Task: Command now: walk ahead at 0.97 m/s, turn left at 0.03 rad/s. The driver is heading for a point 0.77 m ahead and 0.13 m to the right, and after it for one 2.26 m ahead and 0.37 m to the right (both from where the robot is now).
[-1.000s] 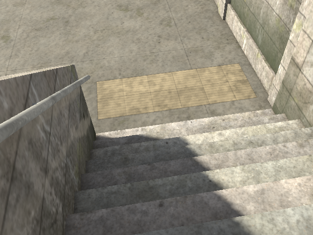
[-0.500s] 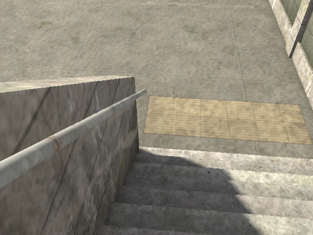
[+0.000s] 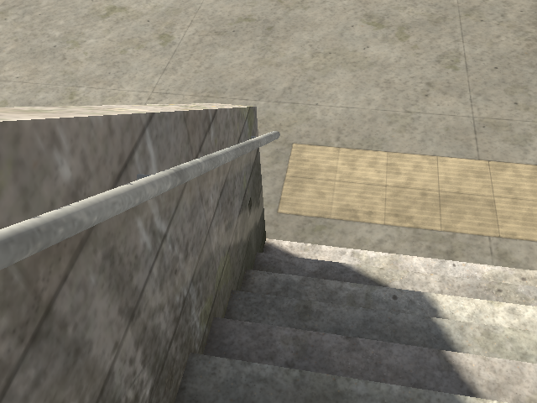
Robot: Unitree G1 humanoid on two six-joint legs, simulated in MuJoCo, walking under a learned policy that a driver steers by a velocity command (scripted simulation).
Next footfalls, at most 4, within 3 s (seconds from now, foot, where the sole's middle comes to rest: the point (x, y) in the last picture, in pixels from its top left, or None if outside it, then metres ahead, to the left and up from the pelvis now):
0.18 left None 0.22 0.07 -0.90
0.52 right None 0.43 -0.09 -1.09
0.82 left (291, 384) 0.78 0.03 -1.28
1.10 right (357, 370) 0.92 -0.23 -1.47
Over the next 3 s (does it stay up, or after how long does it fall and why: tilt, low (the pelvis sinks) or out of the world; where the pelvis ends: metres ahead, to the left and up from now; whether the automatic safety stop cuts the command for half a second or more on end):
stays up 0.93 -0.15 -0.71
